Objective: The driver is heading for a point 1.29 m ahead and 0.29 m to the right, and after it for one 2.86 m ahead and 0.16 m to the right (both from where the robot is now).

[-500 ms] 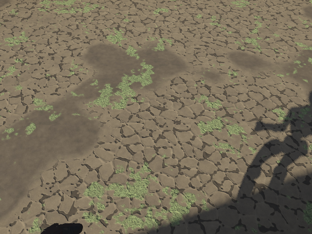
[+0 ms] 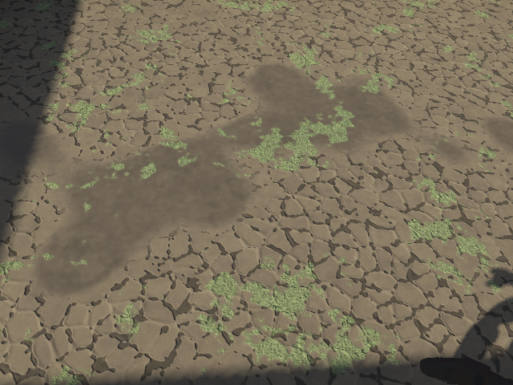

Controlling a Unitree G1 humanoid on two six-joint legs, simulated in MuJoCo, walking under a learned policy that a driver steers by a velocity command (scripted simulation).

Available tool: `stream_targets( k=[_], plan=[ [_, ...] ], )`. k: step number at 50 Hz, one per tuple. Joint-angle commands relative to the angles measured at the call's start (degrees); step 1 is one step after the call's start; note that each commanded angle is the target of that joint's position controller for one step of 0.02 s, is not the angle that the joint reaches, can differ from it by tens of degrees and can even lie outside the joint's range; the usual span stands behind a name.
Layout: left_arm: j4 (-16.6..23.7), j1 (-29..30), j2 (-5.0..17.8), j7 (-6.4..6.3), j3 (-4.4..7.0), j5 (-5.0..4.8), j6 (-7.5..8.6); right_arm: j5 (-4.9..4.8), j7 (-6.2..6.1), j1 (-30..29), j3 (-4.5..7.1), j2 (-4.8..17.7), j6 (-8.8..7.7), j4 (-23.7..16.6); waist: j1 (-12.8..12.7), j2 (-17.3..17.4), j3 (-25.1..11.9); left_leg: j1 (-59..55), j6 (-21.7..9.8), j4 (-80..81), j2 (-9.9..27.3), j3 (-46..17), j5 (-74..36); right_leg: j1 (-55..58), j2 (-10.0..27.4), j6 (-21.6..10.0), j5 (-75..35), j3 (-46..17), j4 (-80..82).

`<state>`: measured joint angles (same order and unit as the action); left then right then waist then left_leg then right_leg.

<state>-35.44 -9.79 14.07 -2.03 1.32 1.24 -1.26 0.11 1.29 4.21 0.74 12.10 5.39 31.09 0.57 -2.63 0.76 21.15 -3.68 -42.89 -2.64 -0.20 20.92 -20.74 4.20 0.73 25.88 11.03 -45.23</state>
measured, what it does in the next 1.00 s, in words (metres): steps on the spot: right foot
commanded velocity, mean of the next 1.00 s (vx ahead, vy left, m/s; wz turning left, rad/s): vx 0.50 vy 0.00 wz -0.21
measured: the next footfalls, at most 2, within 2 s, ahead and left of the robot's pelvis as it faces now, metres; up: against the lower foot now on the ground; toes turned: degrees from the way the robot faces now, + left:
right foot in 0.30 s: +0.09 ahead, -0.11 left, +0.00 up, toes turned +5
left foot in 1.52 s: +0.04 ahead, +0.04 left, +0.00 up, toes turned -24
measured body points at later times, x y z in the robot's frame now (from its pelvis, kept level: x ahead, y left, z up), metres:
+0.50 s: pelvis +0.01 -0.01 +0.01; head +0.00 -0.02 +0.46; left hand +0.18 +0.20 -0.08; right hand +0.22 -0.21 -0.05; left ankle +0.02 +0.08 -0.71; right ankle +0.05 -0.11 -0.71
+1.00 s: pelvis +0.04 -0.01 -0.01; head +0.04 -0.02 +0.44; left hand +0.27 +0.18 -0.08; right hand +0.19 -0.26 -0.09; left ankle +0.02 +0.08 -0.71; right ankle +0.05 -0.11 -0.71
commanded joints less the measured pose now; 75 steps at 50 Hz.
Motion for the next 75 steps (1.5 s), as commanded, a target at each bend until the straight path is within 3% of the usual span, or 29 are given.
stream_targets(
  k=[1, 3, 6, 9, 12, 13, 15, 16, 17, 18, 20, 24, 25, 33, 39, 49, 53, 54, 58, 60, 62, 63, 64, 66, 67, 68, 70, 72, 75],
  plan=[
    [11.4, 13.6, 5.2, -0.33, 0.97, -0.61, 0.42, 0.24, -1.40, 7.0, 2.97, 10.5, -0.68, -2.5, 7.2, 16.7, -3.3, -15.7, -12.8, 21.5, 18.3, -33.5, -8.6, -27.5, -4.5, 3.9, 7.6, -11.3, -17.1],
    [9.8, 9.9, 4.6, -0.79, 0.66, -0.34, 0.51, 0.81, -2.74, 2.4, 1.31, 6.6, -1.51, -3.2, 2.4, 11.5, -5.1, -11.2, -10.6, 20.9, 16.2, -27.9, -9.7, -25.0, -2.9, 5.2, -0.8, -14.2, -20.0],
    [7.2, 5.5, 2.9, -0.51, 0.16, 0.13, -0.37, 0.55, -1.98, -3.2, -0.61, 2.8, -2.99, -4.2, -1.0, 8.5, -6.0, -3.5, -6.0, 23.7, 10.8, -20.3, -10.0, -13.4, -2.0, 6.1, -7.4, -13.5, -12.6],
    [6.1, 4.8, 1.7, 1.19, -0.61, -0.63, -1.03, 0.36, -0.68, -1.3, -0.87, 4.0, -3.34, -3.2, -0.7, 8.0, -5.9, -0.6, -4.2, 25.4, 8.4, -19.1, 0.8, -6.1, -3.3, 4.3, -6.9, -10.8, -5.9],
    [6.3, 7.4, 1.5, 1.14, -1.38, -0.67, -0.81, 0.55, -0.57, -0.9, -0.86, 4.8, -2.65, -3.1, 1.0, 7.8, -3.6, -1.5, -4.6, 26.6, 8.3, -19.8, 5.3, -1.8, -3.7, 3.2, -6.6, -11.1, 5.1],
    [6.1, 7.3, 1.2, 1.12, -1.78, 0.33, -0.67, 1.17, -0.66, -1.8, -1.28, 4.3, -2.66, -3.3, 0.1, 5.9, -1.9, -1.0, -4.7, 25.5, 8.8, -18.3, 1.5, -0.1, -3.9, 2.4, -7.6, -10.9, 9.0],
    [4.8, 3.9, -3.2, 1.29, -3.34, 1.80, -0.84, 1.14, -0.82, -1.9, -1.99, 2.9, -2.55, -2.9, -0.4, 6.0, -5.3, 0.4, -2.5, 22.3, 7.2, -15.7, 3.2, 10.8, -5.1, 0.5, -11.2, -9.8, 15.4],
    [4.2, 1.8, -3.2, 1.30, -3.44, 2.06, -0.64, 1.22, -0.86, -1.9, -2.27, 2.0, -2.69, -2.9, -0.2, 5.4, -6.2, 1.3, -1.5, 20.3, 6.4, -14.7, 4.2, 14.4, -3.7, -0.7, -12.5, -11.5, 14.1],
    [4.7, 4.5, 0.7, 1.57, -2.07, 0.08, -0.13, 1.15, -0.73, -0.7, -2.55, 0.9, -2.79, -2.8, 1.0, 1.4, -5.7, 2.6, 0.8, 20.1, 3.4, -9.8, 7.3, 12.6, -4.0, -1.6, -8.9, -15.1, 12.8],
    [5.3, 5.6, 2.0, 1.89, -1.74, -0.89, 0.06, 1.31, -0.56, -1.9, -2.60, 1.0, -2.88, -3.2, 0.5, -0.8, -3.6, 2.2, 2.3, 16.7, 2.2, -6.3, 5.8, 8.8, -2.9, -2.9, -5.0, -18.8, 16.1],
    [6.2, 7.4, 3.2, 2.11, -1.90, -1.66, 0.48, 1.73, -0.64, -2.3, -2.74, 0.0, -2.56, -4.0, 1.8, -5.4, -1.4, -2.4, 3.8, 10.5, 0.7, -1.3, 0.2, 1.4, -0.4, -4.4, 2.4, -25.4, 23.1],
    [7.1, 7.1, 2.3, 1.95, -2.08, -1.76, -0.01, 2.45, -1.53, -1.9, -2.74, -0.2, -3.49, -4.3, 1.6, -1.7, -2.1, -6.5, 4.3, 9.4, 1.2, 0.7, -1.0, -0.7, -2.0, -5.0, -0.4, -27.0, 22.3],
    [6.2, 5.4, 4.0, 1.75, -1.49, -1.45, -0.10, 1.98, -1.54, -1.5, -2.65, -0.4, -3.90, -4.2, 1.7, -1.2, -2.3, -7.9, 3.5, 9.3, 1.2, 0.6, 0.3, -1.7, -2.0, -5.1, -0.1, -27.5, 22.0],
    [7.1, 3.4, 2.4, 2.01, -0.95, -1.13, -0.37, 1.94, -2.76, -1.6, -1.89, 1.0, -4.13, -4.6, -0.2, 7.2, -4.4, -12.5, 1.7, 10.7, 5.9, -0.7, -10.2, -2.8, -7.7, -4.2, -17.3, -21.2, 9.4],
    [6.4, 2.7, 3.3, 1.44, -0.50, -1.62, -0.74, 1.82, -3.15, -0.6, -0.76, 2.0, -3.36, -4.6, -1.0, 1.6, -6.7, -14.2, 2.6, 5.2, 5.0, 4.1, -14.6, -2.9, -8.2, -6.4, -29.0, -23.5, 7.2],
    [7.2, 2.4, 4.5, 0.72, 0.00, -2.22, -1.67, 2.35, -2.51, 0.8, 0.01, 3.1, -3.41, -4.0, -1.5, 3.5, -9.0, -18.2, 1.3, 0.8, 8.5, 6.1, -19.4, -11.2, -9.4, -7.5, -33.1, -24.8, 3.2],
    [6.8, 1.1, 5.0, 0.50, 0.33, -2.39, -2.23, 1.97, -2.16, -0.5, 0.06, 2.7, -3.17, -4.2, -2.6, 2.3, -8.2, -16.5, 1.9, -1.0, 7.4, 8.0, -12.2, -12.6, -9.2, -7.9, -33.9, -26.9, 5.7],
    [7.3, 3.4, 4.9, 0.60, 0.35, -3.14, -1.75, 1.85, -1.85, 0.1, 0.41, 2.2, -2.88, -4.1, -0.8, 2.5, -8.9, -19.0, 1.9, 0.6, 7.1, 7.6, -5.5, -15.2, -9.0, -7.5, -29.5, -28.5, 6.2],
    [7.9, 5.2, 3.0, -0.21, 0.08, -2.92, -1.55, 2.04, -1.52, 0.8, 1.15, 3.0, -2.14, -3.3, -0.2, 6.0, -6.9, -20.8, 0.3, 4.8, 13.6, 6.2, -5.8, -20.3, -11.0, -5.5, -23.0, -22.6, 2.0],
    [8.2, 6.6, 2.1, -0.02, 0.09, -1.95, -1.73, 2.09, -2.01, 0.6, 1.21, 3.3, -2.43, -2.6, 0.3, 9.8, -5.1, -14.7, -1.0, 8.9, 18.4, 3.5, -3.3, -16.8, -10.2, -5.4, -15.2, -18.4, -1.7],
    [7.9, 5.9, 2.5, 0.49, 0.55, -1.88, -1.33, 1.69, -2.53, -0.6, 1.27, 4.2, -2.68, -2.5, -1.0, 7.8, -3.0, -10.4, -1.0, 10.7, 19.7, 4.2, 4.5, -15.4, -9.3, -5.8, -12.8, -17.2, -2.0],
    [7.2, 4.2, 2.2, 0.91, 0.48, -1.70, -1.19, 1.40, -2.59, -1.6, 1.02, 3.8, -2.71, -2.4, -2.4, 6.2, -2.2, -7.2, -0.2, 9.7, 18.1, 5.7, 9.5, -12.4, -8.9, -6.2, -13.1, -17.4, 0.8],
    [6.5, 1.9, 3.8, 1.63, 1.02, -1.79, -1.05, 0.86, -1.93, -1.4, 1.29, 4.3, -2.85, -2.6, -3.4, -0.8, -1.7, -6.4, 1.1, 4.9, 13.1, 9.1, 17.4, -13.4, -9.1, -6.8, -13.8, -20.9, 5.8],
    [6.5, -0.5, 5.9, 2.14, 0.91, -2.57, -0.75, 0.49, -0.64, -2.9, 0.84, 2.6, -2.12, -4.9, -4.7, -12.7, -1.2, -1.3, 3.8, -9.9, -1.7, 12.2, 21.3, -12.4, -7.2, -8.9, -7.7, -40.4, 22.2],
    [7.4, 0.9, 6.2, 1.68, 0.86, -2.23, -0.88, 0.65, -0.78, -4.2, 0.63, 1.9, -1.79, -6.2, -5.1, -12.8, 0.2, 5.8, 4.0, -16.5, -5.4, 7.4, 22.4, -8.7, -5.8, -10.7, -5.3, -48.1, 25.5],
    [7.4, 1.0, 6.7, 0.58, 1.13, -1.27, -1.21, 0.66, -0.60, -3.8, 0.93, 1.6, -2.34, -6.3, -4.1, -10.9, -2.3, 11.8, 4.2, -21.4, -4.1, 0.2, 18.4, -2.1, -2.5, -13.8, -3.0, -52.9, 24.2],
    [7.8, 3.4, 4.5, -0.82, 1.16, 0.17, -1.21, 1.27, -0.98, -2.8, 1.21, 3.1, -4.48, -5.3, -2.0, -3.8, -8.8, 13.9, 4.3, -20.3, -1.4, -5.3, 11.7, 4.8, -0.1, -14.5, -5.6, -52.8, 22.3],
    [8.1, 6.2, 2.3, -0.62, 0.72, -0.34, -0.97, 1.03, -1.29, -1.8, 0.83, 3.0, -5.13, -4.1, -1.6, -1.8, -12.1, 6.7, 4.4, -9.5, -0.2, -3.9, 9.7, 5.9, -2.1, -11.7, -9.2, -46.4, 23.9],
    [6.4, 6.7, 2.6, 0.79, 0.60, -1.72, -2.41, 0.44, -1.02, 4.3, 0.36, 1.2, -3.02, -1.3, 0.5, -1.7, -8.7, -15.8, 1.6, 11.9, -2.4, 3.4, -1.1, -5.3, -7.0, -6.5, -5.1, -38.6, 28.5]
  ],
)
Velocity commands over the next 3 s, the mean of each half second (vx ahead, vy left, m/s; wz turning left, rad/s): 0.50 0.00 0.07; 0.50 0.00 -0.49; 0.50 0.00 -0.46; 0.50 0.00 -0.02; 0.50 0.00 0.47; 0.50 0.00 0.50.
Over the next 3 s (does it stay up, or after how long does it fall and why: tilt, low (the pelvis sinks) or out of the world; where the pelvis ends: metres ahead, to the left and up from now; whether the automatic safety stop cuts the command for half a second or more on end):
stays up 0.03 -0.15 0.01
